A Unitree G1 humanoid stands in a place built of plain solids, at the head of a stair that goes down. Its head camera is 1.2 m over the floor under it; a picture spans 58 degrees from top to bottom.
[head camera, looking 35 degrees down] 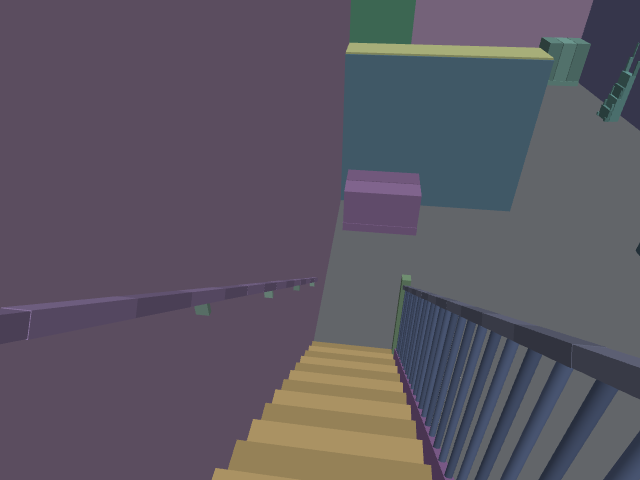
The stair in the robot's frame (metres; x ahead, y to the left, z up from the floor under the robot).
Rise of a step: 0.18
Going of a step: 0.23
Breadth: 0.90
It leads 8 degrees to the right of straight ahead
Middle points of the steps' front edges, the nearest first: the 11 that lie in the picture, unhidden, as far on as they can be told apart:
1.07 -0.05 -0.74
1.30 -0.08 -0.92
1.52 -0.11 -1.11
1.75 -0.14 -1.29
1.98 -0.18 -1.48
2.20 -0.21 -1.66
2.43 -0.24 -1.85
2.65 -0.27 -2.03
2.88 -0.30 -2.22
3.11 -0.33 -2.40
3.33 -0.36 -2.59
